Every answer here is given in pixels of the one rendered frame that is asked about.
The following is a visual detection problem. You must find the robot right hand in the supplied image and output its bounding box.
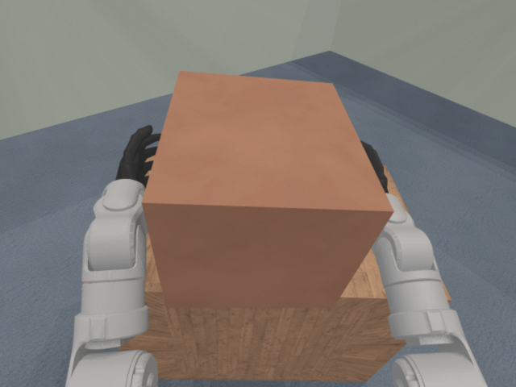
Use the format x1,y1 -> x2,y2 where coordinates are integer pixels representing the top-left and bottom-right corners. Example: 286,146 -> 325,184
360,141 -> 389,194

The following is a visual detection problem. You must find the carton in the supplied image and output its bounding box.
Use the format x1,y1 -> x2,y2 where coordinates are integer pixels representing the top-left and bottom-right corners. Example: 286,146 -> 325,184
142,71 -> 394,308

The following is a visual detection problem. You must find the pedestal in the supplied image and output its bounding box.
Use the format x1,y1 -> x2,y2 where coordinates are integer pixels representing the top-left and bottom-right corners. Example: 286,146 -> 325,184
81,156 -> 452,382

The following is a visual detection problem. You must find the robot left upper arm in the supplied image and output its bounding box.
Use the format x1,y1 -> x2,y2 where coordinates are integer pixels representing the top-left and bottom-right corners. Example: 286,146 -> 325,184
68,350 -> 158,387

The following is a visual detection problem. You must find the robot left hand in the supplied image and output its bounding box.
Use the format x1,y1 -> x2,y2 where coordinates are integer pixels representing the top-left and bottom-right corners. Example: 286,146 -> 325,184
115,125 -> 161,189

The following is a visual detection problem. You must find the robot right forearm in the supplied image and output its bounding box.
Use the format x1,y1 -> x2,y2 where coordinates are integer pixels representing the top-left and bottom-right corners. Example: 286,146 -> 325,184
371,193 -> 488,387

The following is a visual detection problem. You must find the robot right upper arm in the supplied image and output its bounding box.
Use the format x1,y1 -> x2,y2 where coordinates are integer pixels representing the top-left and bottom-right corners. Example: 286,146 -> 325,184
392,352 -> 485,387

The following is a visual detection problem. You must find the robot left forearm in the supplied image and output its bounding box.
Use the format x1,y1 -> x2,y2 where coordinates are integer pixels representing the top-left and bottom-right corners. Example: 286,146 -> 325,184
65,179 -> 149,387

